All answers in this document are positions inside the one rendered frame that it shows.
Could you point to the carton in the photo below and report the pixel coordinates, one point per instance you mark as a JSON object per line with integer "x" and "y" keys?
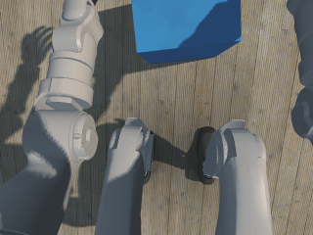
{"x": 169, "y": 31}

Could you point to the robot right upper arm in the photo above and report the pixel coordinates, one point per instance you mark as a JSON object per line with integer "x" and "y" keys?
{"x": 302, "y": 113}

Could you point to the robot right forearm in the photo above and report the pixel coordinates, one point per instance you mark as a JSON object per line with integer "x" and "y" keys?
{"x": 302, "y": 11}

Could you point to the right robot thigh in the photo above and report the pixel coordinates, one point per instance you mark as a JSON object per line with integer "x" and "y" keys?
{"x": 244, "y": 202}

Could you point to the robot left forearm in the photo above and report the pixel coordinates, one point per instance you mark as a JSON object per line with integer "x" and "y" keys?
{"x": 68, "y": 82}

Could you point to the robot left upper arm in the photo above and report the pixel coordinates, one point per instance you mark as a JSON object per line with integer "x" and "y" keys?
{"x": 56, "y": 142}

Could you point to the left robot foot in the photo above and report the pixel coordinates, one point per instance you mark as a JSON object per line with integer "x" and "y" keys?
{"x": 148, "y": 176}

